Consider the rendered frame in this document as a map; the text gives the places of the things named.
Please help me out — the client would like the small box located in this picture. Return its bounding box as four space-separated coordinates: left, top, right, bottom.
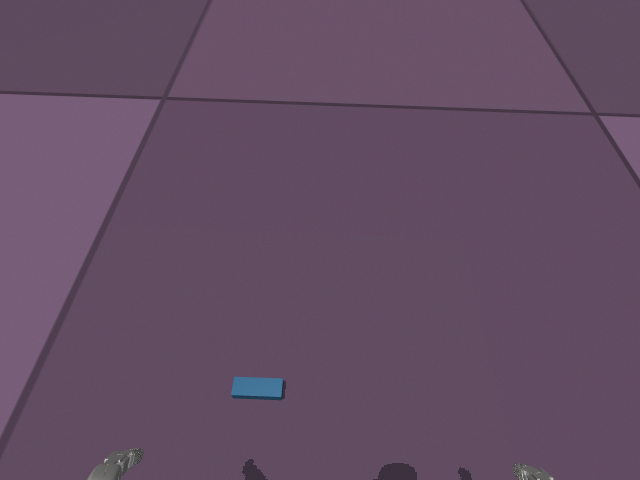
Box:
231 377 284 400

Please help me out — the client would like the left robot hand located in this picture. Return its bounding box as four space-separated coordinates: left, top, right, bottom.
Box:
87 448 144 480

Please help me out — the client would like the right robot hand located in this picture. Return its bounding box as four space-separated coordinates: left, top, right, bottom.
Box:
513 463 554 480

